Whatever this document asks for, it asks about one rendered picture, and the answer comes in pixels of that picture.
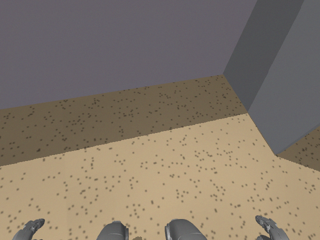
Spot left robot hand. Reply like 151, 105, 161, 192
12, 218, 45, 240

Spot right robot hand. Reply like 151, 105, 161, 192
255, 215, 289, 240

